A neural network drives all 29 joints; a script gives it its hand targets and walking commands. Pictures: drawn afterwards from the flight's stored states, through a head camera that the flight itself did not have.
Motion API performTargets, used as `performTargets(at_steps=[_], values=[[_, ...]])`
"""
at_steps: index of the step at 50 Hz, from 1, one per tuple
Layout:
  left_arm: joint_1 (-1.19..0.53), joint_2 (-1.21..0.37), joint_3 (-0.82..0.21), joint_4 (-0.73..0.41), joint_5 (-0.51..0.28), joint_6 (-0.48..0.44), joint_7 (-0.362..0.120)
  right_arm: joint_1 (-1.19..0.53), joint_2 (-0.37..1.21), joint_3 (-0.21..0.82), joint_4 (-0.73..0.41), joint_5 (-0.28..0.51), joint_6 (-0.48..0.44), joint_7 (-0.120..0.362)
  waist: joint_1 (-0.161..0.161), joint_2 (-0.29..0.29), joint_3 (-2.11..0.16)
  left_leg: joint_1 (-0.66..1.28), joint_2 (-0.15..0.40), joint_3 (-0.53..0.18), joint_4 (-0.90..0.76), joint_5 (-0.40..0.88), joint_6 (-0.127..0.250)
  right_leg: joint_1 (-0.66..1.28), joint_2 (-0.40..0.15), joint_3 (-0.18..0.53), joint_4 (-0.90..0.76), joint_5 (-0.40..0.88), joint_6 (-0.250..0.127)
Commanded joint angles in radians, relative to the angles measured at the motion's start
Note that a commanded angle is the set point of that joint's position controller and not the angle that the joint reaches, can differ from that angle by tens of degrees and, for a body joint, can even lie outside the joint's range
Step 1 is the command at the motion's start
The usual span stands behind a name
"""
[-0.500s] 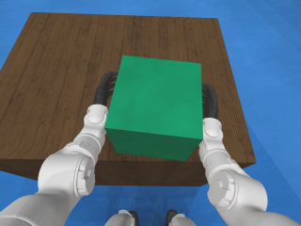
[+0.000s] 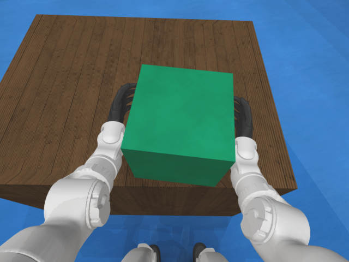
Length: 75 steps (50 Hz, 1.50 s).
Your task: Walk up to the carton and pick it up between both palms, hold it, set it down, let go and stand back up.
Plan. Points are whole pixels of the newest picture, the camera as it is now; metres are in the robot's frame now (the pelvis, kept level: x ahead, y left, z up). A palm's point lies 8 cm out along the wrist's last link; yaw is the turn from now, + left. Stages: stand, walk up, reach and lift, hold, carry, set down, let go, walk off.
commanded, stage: reach and lift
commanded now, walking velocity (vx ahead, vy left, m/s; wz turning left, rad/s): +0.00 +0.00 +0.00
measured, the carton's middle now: (180, 129) +0.41 +0.00 -0.01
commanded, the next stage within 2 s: none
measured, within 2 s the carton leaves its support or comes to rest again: leaves its support in 0.26 s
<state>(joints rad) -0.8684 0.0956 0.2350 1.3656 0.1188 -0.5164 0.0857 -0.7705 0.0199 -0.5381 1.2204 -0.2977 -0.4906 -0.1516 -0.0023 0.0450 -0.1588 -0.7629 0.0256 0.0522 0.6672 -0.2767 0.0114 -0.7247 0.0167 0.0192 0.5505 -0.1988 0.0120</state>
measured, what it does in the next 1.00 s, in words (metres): stands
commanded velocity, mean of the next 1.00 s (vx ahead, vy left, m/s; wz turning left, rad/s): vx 0.00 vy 0.00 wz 0.00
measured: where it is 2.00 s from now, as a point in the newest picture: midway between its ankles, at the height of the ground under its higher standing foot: outside the picture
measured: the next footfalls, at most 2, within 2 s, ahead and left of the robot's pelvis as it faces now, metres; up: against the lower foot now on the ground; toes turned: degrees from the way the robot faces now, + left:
none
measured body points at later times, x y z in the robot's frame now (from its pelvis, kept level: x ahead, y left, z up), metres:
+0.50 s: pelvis -0.01 +0.00 +0.00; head +0.09 +0.00 +0.44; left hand +0.42 +0.15 +0.03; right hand +0.40 -0.16 +0.02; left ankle +0.01 +0.08 -0.72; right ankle +0.02 -0.15 -0.72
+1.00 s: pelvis -0.01 -0.01 +0.00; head +0.08 -0.02 +0.44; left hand +0.42 +0.14 +0.03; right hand +0.41 -0.17 +0.02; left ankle +0.01 +0.08 -0.72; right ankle +0.02 -0.15 -0.72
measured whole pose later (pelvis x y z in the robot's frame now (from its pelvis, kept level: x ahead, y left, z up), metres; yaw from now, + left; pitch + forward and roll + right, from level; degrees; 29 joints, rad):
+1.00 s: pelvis -0.01 -0.01 +0.00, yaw +0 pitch +22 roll -2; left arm -0.81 0.08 0.19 1.37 0.04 -0.60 0.13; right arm -0.77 -0.04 -0.33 1.30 -0.18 -0.57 -0.19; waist 0.00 0.05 -0.22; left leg -0.76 0.03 0.05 0.63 -0.24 0.01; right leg -0.73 0.02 0.02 0.53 -0.17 0.02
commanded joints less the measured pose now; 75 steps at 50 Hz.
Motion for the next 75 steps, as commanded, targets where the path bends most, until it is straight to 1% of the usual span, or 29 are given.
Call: performTargets(at_steps=[1, 4, 5, 7, 8, 10, 12, 13, 14, 15, 23, 27, 31, 34, 35, 41, 43, 44, 46, 48, 51, 54, 56, 59, 62, 64, 71, 73, 75], values=[[-0.397, -0.659, -0.153, 0.013, 0.152, -0.063, -0.106, -0.441, 0.614, 0.264, 0.013, -0.14, -0.088, 0.172, -0.072, 0.021, -0.683, 0.482, 0.017, -0.064, -0.033, 0.494, -0.107, 0.303, 0.046, -0.121, -0.037, 0.331, -0.051], [-0.406, -0.667, -0.164, 0.001, 0.143, -0.083, -0.101, -0.457, 0.612, 0.28, 0.001, -0.145, -0.115, 0.166, -0.069, 0.013, -0.721, 0.5, 0.02, -0.07, -0.026, 0.538, -0.11, 0.305, 0.052, -0.122, -0.04, 0.359, -0.047], [-0.414, -0.673, -0.17, -0.008, 0.143, -0.088, -0.099, -0.465, 0.61, 0.28, 0.002, -0.143, -0.123, 0.165, -0.073, 0.025, -0.733, 0.51, 0.021, -0.074, -0.019, 0.559, -0.118, 0.299, 0.053, -0.125, -0.038, 0.366, -0.048], [-0.412, -0.677, -0.174, -0.021, 0.148, -0.102, -0.095, -0.461, 0.614, 0.294, 0.005, -0.137, -0.141, 0.164, -0.063, 0.022, -0.743, 0.527, 0.023, -0.075, -0.019, 0.591, -0.118, 0.292, 0.056, -0.123, -0.044, 0.378, -0.047], [-0.416, -0.682, -0.181, -0.016, 0.141, -0.108, -0.093, -0.484, 0.613, 0.304, -0.018, -0.139, -0.154, 0.163, -0.066, 0.013, -0.766, 0.525, 0.026, -0.078, -0.016, 0.598, -0.116, 0.291, 0.059, -0.126, -0.045, 0.387, -0.048], [-0.431, -0.687, -0.184, -0.028, 0.147, -0.124, -0.092, -0.483, 0.609, 0.31, -0.009, -0.145, -0.173, 0.16, -0.059, 0.009, -0.77, 0.528, 0.025, -0.074, -0.019, 0.592, -0.117, 0.293, 0.056, -0.124, -0.045, 0.394, -0.044], [-0.442, -0.684, -0.187, -0.037, 0.146, -0.136, -0.092, -0.479, 0.598, 0.308, 0.005, -0.155, -0.191, 0.156, -0.064, 0.013, -0.773, 0.53, 0.023, -0.074, -0.02, 0.608, -0.117, 0.299, 0.056, -0.124, -0.046, 0.415, -0.042], [-0.451, -0.679, -0.185, -0.04, 0.146, -0.141, -0.092, -0.475, 0.598, 0.311, 0.015, -0.163, -0.194, 0.154, -0.061, 0.001, -0.766, 0.527, 0.021, -0.071, -0.028, 0.582, -0.111, 0.299, 0.055, -0.121, -0.051, 0.404, -0.04], [-0.461, -0.687, -0.193, -0.046, 0.15, -0.15, -0.091, -0.476, 0.588, 0.304, 0.035, -0.172, -0.208, 0.155, -0.065, 0.01, -0.768, 0.535, 0.025, -0.072, -0.029, 0.579, -0.114, 0.285, 0.057, -0.123, -0.053, 0.388, -0.044], [-0.455, -0.682, -0.189, -0.047, 0.161, -0.152, -0.09, -0.47, 0.584, 0.308, 0.035, -0.17, -0.215, 0.157, -0.056, 0.015, -0.754, 0.546, 0.027, -0.069, -0.039, 0.573, -0.113, 0.279, 0.056, -0.124, -0.06, 0.371, -0.045], [-0.486, -0.676, -0.187, -0.013, 0.149, -0.171, -0.091, -0.501, 0.529, 0.294, 0.085, -0.208, -0.262, 0.157, -0.035, 0.003, -0.712, 0.502, 0.023, -0.058, -0.088, 0.417, -0.096, 0.237, 0.049, -0.121, -0.084, 0.253, -0.053], [-0.497, -0.678, -0.203, -0.019, 0.136, -0.173, -0.087, -0.516, 0.523, 0.31, 0.092, -0.205, -0.268, 0.159, -0.033, 0.003, -0.734, 0.493, 0.021, -0.059, -0.09, 0.408, -0.091, 0.223, 0.053, -0.121, -0.077, 0.234, -0.054], [-0.49, -0.683, -0.215, -0.034, 0.126, -0.17, -0.086, -0.516, 0.524, 0.344, 0.08, -0.187, -0.264, 0.16, -0.018, 0.005, -0.751, 0.504, 0.022, -0.06, -0.096, 0.419, -0.088, 0.222, 0.055, -0.12, -0.076, 0.241, -0.048], [-0.477, -0.685, -0.233, -0.028, 0.112, -0.166, -0.092, -0.508, 0.528, 0.376, 0.072, -0.169, -0.258, 0.157, -0.021, -0.005, -0.768, 0.501, 0.017, -0.06, -0.089, 0.449, -0.085, 0.243, 0.058, -0.114, -0.071, 0.282, -0.044], [-0.478, -0.693, -0.247, -0.036, 0.106, -0.164, -0.092, -0.507, 0.528, 0.384, 0.066, -0.165, -0.255, 0.158, -0.025, 0.006, -0.787, 0.511, 0.018, -0.063, -0.088, 0.464, -0.088, 0.243, 0.059, -0.115, -0.069, 0.292, -0.043], [-0.45, -0.719, -0.298, -0.089, 0.071, -0.153, -0.092, -0.494, 0.549, 0.489, 0.025, -0.096, -0.234, 0.144, -0.016, 0.008, -0.842, 0.539, 0.013, -0.074, -0.07, 0.586, -0.091, 0.275, 0.071, -0.104, -0.066, 0.383, -0.036], [-0.441, -0.736, -0.335, -0.105, 0.052, -0.144, -0.092, -0.49, 0.57, 0.53, -0.006, -0.062, -0.224, 0.136, -0.026, 0.018, -0.873, 0.559, 0.014, -0.085, -0.06, 0.627, -0.097, 0.282, 0.075, -0.101, -0.063, 0.406, -0.032], [-0.455, -0.745, -0.347, -0.119, 0.04, -0.142, -0.092, -0.497, 0.583, 0.551, -0.015, -0.052, -0.214, 0.133, -0.024, 0.019, -0.884, 0.555, 0.01, -0.086, -0.057, 0.626, -0.095, 0.291, 0.077, -0.097, -0.063, 0.41, -0.032], [-0.471, -0.764, -0.398, -0.173, 0.007, -0.133, -0.091, -0.484, 0.605, 0.593, -0.05, -0.012, -0.193, 0.122, -0.048, 0.022, -0.913, 0.578, 0.009, -0.099, -0.043, 0.669, -0.101, 0.304, 0.081, -0.096, -0.059, 0.444, -0.028], [-0.506, -0.784, -0.436, -0.228, -0.017, -0.123, -0.088, -0.493, 0.631, 0.639, -0.093, 0.021, -0.165, 0.117, -0.046, 0.038, -0.93, 0.598, 0.007, -0.11, -0.033, 0.689, -0.104, 0.311, 0.083, -0.09, -0.06, 0.445, -0.03], [-0.546, -0.801, -0.483, -0.302, -0.055, -0.101, -0.086, -0.497, 0.666, 0.706, -0.183, 0.07, -0.112, 0.11, -0.051, 0.03, -0.942, 0.598, -0.002, -0.121, -0.033, 0.658, -0.099, 0.353, 0.083, -0.081, -0.055, 0.451, -0.028], [-0.567, -0.809, -0.514, -0.349, -0.074, -0.07, -0.086, -0.524, 0.707, 0.78, -0.28, 0.121, -0.053, 0.104, -0.044, 0.023, -0.937, 0.597, -0.009, -0.127, -0.041, 0.617, -0.093, 0.4, 0.079, -0.076, -0.065, 0.44, -0.022], [-0.609, -0.833, -0.533, -0.413, -0.092, -0.044, -0.08, -0.562, 0.733, 0.823, -0.363, 0.164, -0.003, 0.104, -0.04, 0.022, -0.916, 0.604, -0.013, -0.132, -0.06, 0.577, -0.089, 0.425, 0.077, -0.068, -0.075, 0.414, -0.02], [-0.659, -0.833, -0.549, -0.431, -0.117, 0.009, -0.08, -0.604, 0.774, 0.87, -0.448, 0.204, 0.085, 0.1, -0.036, -0.026, -0.84, 0.562, -0.022, -0.131, -0.104, 0.453, -0.066, 0.479, 0.066, -0.055, -0.099, 0.349, -0.016], [-0.701, -0.811, -0.531, -0.466, -0.127, 0.066, -0.078, -0.616, 0.797, 0.896, -0.477, 0.248, 0.181, 0.104, -0.023, -0.049, -0.736, 0.508, -0.031, -0.125, -0.152, 0.354, -0.045, 0.512, 0.048, -0.033, -0.121, 0.285, -0.016], [-0.721, -0.81, -0.521, -0.505, -0.13, 0.116, -0.075, -0.63, 0.793, 0.886, -0.484, 0.278, 0.239, 0.11, -0.029, -0.04, -0.696, 0.519, -0.03, -0.132, -0.18, 0.325, -0.045, 0.525, 0.043, -0.03, -0.139, 0.248, -0.019], [-0.723, -0.821, -0.48, -0.635, -0.123, 0.31, -0.067, -0.697, 0.739, 0.844, -0.536, 0.377, 0.401, 0.122, -0.03, -0.037, -0.534, 0.588, -0.032, -0.134, -0.241, 0.309, -0.053, 0.559, 0.039, -0.024, -0.182, 0.187, -0.022], [-0.714, -0.819, -0.458, -0.671, -0.12, 0.376, -0.063, -0.732, 0.719, 0.85, -0.578, 0.409, 0.442, 0.126, -0.008, -0.039, -0.503, 0.611, -0.034, -0.132, -0.258, 0.3, -0.05, 0.578, 0.043, -0.024, -0.195, 0.17, -0.022], [-0.702, -0.813, -0.423, -0.669, -0.104, 0.436, -0.067, -0.753, 0.698, 0.83, -0.583, 0.423, 0.476, 0.13, -0.006, -0.048, -0.451, 0.616, -0.034, -0.132, -0.265, 0.285, -0.049, 0.596, 0.045, -0.022, -0.209, 0.16, -0.025]])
